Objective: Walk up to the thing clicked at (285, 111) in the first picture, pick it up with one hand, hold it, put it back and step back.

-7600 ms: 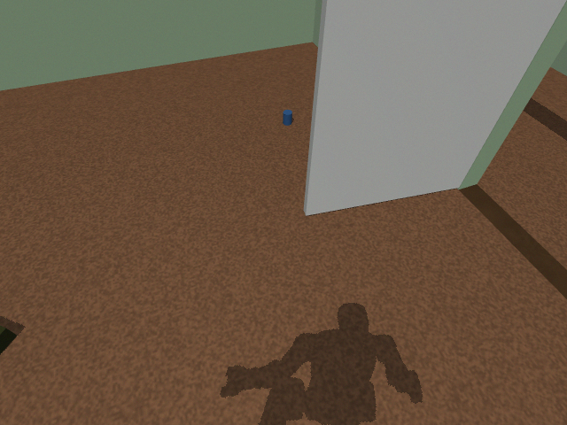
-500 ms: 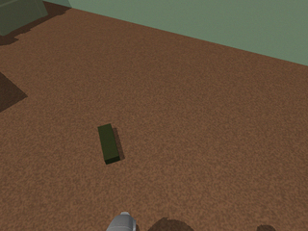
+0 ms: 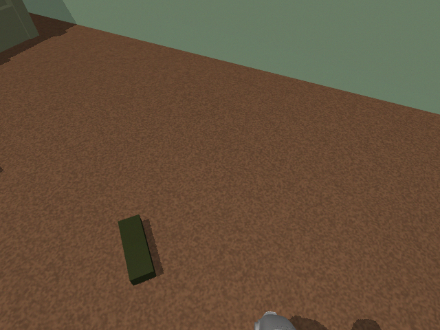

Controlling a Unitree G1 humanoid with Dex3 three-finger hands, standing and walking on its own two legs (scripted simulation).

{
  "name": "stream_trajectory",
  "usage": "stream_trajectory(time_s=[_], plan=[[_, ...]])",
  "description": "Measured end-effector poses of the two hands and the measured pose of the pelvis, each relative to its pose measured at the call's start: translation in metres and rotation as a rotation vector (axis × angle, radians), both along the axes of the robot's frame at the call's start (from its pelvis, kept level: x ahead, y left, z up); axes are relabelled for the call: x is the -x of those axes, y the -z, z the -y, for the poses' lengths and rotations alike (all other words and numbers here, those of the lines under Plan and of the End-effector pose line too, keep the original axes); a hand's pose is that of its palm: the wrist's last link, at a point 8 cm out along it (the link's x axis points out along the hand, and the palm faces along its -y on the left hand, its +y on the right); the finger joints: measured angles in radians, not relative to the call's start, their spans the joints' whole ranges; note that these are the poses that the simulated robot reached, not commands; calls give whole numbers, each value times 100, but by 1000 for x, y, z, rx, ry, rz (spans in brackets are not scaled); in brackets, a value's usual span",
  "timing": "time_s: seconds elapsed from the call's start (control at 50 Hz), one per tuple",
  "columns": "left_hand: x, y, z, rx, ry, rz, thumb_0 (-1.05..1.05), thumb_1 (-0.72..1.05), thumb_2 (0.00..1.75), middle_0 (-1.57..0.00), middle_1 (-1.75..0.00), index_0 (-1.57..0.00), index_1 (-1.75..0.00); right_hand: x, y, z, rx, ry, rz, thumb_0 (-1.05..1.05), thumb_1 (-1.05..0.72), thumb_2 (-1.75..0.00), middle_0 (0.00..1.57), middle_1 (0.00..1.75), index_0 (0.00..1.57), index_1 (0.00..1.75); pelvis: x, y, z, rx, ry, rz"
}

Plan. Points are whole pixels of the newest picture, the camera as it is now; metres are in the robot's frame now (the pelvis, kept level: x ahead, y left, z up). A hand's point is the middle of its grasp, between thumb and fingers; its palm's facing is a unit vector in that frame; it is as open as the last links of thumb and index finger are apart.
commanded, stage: walk up
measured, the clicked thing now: out of the picture +0.68 -1.35 -0.73
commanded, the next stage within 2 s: stand in 1.42 s
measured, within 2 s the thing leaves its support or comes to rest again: neither
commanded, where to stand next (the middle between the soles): +0.26 +0.01 m, yaw +2 degrees
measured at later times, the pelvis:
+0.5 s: pelvis +0.15 -0.01 +0.00, yaw +2 degrees
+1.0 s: pelvis +0.19 +0.00 -0.01, yaw +1 degrees
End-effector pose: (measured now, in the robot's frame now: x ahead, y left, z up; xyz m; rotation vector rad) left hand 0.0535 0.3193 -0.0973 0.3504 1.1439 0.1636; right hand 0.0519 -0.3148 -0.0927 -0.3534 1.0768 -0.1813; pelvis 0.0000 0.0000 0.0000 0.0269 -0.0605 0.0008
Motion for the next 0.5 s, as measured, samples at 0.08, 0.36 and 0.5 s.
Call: stream_trajectory(time_s=[0.08,0.36,0.5], plan=[[-39,-5,12,-53,5,35,0,90,90,-20,-30,-20,-30,-22,27,24,-22,17,-39,0,-90,-90,20,30,20,30,-35,13,18,-4,0,-6],[-81,-27,37,-65,-54,12,0,90,90,-21,-30,-21,-30,-127,19,28,-66,-27,-68,0,-91,-90,20,30,20,30,-113,-7,33,18,-12,-10],[-111,0,15,-37,-73,-14,0,90,90,-21,-30,-21,-30,-174,14,13,4,-55,-103,0,-91,-90,20,30,20,30,-151,3,14,53,-35,-23]])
